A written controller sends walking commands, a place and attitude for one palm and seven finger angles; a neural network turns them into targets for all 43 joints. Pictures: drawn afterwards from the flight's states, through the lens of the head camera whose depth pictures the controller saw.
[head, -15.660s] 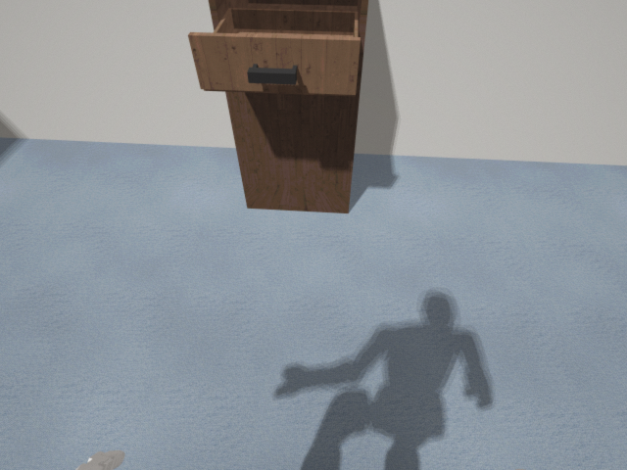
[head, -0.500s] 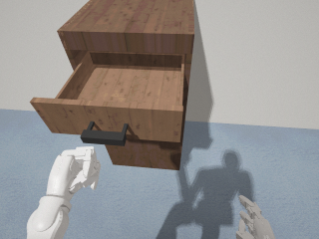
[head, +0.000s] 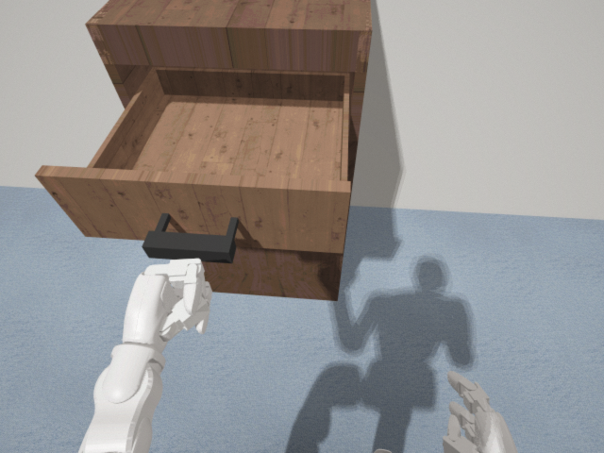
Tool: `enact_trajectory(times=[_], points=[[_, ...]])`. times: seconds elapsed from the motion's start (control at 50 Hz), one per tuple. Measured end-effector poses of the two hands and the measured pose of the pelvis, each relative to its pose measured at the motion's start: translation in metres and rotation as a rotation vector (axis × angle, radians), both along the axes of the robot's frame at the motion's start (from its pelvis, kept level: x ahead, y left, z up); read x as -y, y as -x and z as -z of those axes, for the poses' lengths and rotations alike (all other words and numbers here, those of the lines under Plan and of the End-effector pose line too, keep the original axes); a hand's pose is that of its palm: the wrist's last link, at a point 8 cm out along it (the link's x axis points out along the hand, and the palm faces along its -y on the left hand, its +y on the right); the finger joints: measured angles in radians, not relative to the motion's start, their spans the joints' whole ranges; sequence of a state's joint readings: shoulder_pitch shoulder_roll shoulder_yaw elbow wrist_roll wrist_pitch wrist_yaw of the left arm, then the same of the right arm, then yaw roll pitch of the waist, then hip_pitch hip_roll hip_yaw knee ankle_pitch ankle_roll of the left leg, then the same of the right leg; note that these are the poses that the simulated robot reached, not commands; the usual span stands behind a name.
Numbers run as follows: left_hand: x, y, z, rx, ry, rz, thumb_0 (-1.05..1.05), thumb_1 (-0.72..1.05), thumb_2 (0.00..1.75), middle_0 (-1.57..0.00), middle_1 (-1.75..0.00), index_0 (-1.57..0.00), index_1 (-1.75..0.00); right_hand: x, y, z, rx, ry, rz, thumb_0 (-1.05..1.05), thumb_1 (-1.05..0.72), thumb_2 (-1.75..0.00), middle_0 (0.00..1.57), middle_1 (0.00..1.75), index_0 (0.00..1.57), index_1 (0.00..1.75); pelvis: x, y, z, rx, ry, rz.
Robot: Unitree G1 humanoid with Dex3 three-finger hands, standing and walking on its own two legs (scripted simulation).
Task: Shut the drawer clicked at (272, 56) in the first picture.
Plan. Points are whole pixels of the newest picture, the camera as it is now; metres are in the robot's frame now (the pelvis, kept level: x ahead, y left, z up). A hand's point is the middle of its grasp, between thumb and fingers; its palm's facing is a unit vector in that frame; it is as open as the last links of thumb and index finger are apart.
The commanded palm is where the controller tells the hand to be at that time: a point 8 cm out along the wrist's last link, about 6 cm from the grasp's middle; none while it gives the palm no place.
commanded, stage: bring the fist close to the handle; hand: left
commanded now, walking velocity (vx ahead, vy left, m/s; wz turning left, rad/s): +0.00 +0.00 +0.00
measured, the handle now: (194, 234) +0.39 +0.18 +0.06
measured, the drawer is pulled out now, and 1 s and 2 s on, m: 0.28 0.26 0.12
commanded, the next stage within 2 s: push the drawer shut in 0.38 s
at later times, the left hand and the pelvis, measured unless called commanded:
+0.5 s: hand (212, 304) +0.28 +0.13 +0.06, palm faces -0.03 -1.00 -0.06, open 3.3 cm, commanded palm +0.26 +0.19 +0.06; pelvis +0.00 -0.01 +0.00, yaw +0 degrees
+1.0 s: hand (215, 271) +0.33 +0.14 +0.06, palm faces -0.04 -1.00 -0.06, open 3.0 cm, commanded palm +0.32 +0.19 +0.06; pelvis -0.01 -0.01 +0.00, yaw +0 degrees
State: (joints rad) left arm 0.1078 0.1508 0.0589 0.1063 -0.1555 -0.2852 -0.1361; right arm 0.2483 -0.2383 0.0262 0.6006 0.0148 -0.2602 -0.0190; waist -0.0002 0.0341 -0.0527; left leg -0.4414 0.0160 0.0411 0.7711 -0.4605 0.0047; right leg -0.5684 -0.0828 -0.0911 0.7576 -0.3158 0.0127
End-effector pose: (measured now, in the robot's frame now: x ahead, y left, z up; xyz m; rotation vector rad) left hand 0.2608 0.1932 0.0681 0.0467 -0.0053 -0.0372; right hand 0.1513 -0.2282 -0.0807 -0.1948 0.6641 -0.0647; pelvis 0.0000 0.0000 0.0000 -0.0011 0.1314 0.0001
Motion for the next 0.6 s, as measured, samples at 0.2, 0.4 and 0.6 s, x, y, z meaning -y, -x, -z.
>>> enact_trajectory(times=[0.2, 0.4, 0.6], points=[[0.005, -0.006, 0.000, 0.016, -0.007, 0.000, 0.02, 0.90, 0.90, -1.40, -1.60, -1.40, -1.60, 0.005, 0.011, 0.008, -0.055, -0.011, 0.028, 0.02, -0.91, -0.90, 0.21, 0.30, 0.20, 0.30, 0.002, 0.000, 0.002, -0.014, -0.003, 0.009], [0.006, 0.000, 0.003, 0.001, -0.014, -0.004, 0.01, 0.90, 0.90, -1.40, -1.60, -1.40, -1.60, 0.013, 0.009, 0.008, -0.056, -0.001, 0.030, 0.02, -0.91, -0.90, 0.21, 0.30, 0.20, 0.30, 0.007, 0.001, 0.002, -0.011, -0.005, 0.003], [0.010, -0.008, 0.002, 0.012, -0.017, -0.001, 0.01, 0.90, 0.90, -1.40, -1.60, -1.40, -1.60, 0.016, 0.001, 0.008, -0.040, -0.002, 0.020, 0.02, -0.91, -0.90, 0.21, 0.30, 0.20, 0.30, 0.011, 0.003, 0.003, -0.011, -0.008, -0.002]])
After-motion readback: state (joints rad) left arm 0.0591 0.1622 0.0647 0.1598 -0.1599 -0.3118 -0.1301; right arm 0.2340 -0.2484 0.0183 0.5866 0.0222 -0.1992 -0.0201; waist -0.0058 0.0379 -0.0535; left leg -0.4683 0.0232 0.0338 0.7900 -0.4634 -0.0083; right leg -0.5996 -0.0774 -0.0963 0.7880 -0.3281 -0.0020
